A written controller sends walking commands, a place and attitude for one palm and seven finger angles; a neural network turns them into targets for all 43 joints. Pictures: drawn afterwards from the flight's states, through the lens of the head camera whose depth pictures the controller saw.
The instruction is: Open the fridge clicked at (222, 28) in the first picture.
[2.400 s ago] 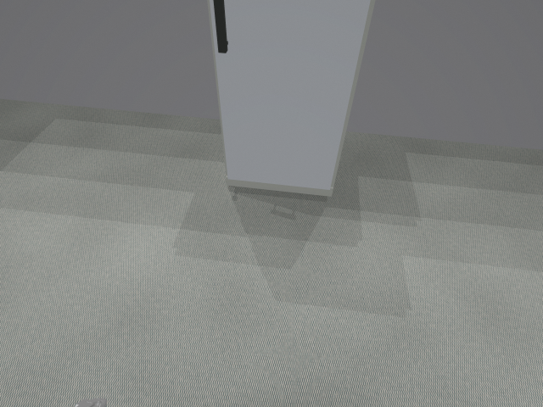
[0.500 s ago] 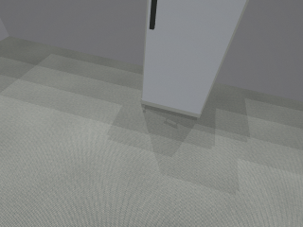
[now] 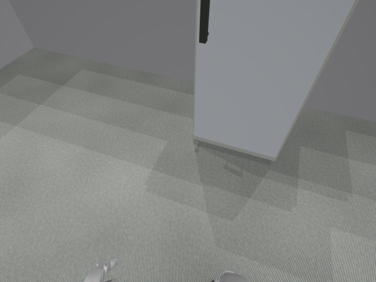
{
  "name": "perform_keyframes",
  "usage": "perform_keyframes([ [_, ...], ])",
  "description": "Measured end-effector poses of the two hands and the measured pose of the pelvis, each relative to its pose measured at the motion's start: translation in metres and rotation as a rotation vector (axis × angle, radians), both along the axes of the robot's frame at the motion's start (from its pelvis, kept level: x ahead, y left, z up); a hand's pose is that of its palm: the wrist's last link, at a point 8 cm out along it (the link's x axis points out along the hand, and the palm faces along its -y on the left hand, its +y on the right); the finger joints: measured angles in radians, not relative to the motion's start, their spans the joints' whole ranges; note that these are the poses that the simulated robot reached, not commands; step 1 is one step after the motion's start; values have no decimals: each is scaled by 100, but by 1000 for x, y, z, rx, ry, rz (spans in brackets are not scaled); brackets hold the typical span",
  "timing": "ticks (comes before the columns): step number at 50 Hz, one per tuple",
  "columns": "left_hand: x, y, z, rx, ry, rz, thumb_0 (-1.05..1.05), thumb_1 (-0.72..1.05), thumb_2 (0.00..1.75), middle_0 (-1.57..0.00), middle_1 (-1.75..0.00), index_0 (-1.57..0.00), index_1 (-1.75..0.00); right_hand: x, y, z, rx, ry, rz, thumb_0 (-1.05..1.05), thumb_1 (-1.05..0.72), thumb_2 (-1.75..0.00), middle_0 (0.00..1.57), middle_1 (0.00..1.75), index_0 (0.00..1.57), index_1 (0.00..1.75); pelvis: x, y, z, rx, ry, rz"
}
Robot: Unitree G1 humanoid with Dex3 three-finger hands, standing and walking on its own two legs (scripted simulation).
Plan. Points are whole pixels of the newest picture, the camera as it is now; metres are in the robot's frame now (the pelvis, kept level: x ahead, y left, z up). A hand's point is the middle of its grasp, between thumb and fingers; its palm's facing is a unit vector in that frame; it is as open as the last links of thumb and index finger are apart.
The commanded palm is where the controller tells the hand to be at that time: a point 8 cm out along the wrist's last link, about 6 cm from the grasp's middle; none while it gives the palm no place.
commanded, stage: walk to a spot facing it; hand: left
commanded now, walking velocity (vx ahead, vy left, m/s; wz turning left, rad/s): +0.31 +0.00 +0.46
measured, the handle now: out of the picture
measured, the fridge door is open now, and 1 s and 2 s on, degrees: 0 0 0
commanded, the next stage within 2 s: turn to face it in 0.22 s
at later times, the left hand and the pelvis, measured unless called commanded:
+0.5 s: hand out of the picture +0.09 +0.21 -0.17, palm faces +0.26 -0.95 -0.18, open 7.3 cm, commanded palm none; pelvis +0.18 +0.04 +0.01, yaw +9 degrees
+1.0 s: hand (113, 217) +0.30 +0.21 -0.13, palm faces -0.05 -0.96 -0.28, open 7.3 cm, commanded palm none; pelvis +0.22 +0.01 +0.02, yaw -7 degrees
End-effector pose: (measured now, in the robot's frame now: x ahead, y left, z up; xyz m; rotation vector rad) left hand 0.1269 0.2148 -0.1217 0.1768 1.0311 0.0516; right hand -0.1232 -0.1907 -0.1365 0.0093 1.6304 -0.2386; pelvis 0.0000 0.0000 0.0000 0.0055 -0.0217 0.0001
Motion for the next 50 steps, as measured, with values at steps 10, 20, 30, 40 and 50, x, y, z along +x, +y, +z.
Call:
perform_keyframes([
  [10, -22, 14, 10, 44, 155, 199, -2, 95, 90, -20, -30, -20, -30, 238, -65, 23, -97, -324, 208, 1, -91, -90, 19, 30, 19, 30, 79, -12, 23, -31, -1, 102],
  [20, -60, 31, -13, -24, 382, 372, 0, 92, 90, -20, -30, -20, -30, 449, -7, 45, -95, -547, 488, 1, -91, -90, 19, 29, 19, 30, 156, 22, 14, -40, -7, 198],
  [30, -11, 51, -11, -44, 453, 340, 0, 92, 90, -19, -30, -20, -30, 479, 51, 41, -45, -592, 424, 1, -91, -90, 20, 30, 20, 30, 197, 49, 18, -20, -25, 107],
  [40, 100, 53, 6, 42, 280, 181, 0, 91, 90, -19, -30, -20, -30, 435, -1, 15, -65, -503, 185, -2, -92, -90, 20, 30, 20, 30, 211, 33, 15, 9, -18, -22],
  [50, 172, 39, 23, 116, 166, 30, 0, 91, 90, -20, -30, -20, -30, 370, -59, 11, -136, -351, 53, 1, -91, -90, 20, 30, 20, 30, 217, 12, 18, 10, 6, -118],
])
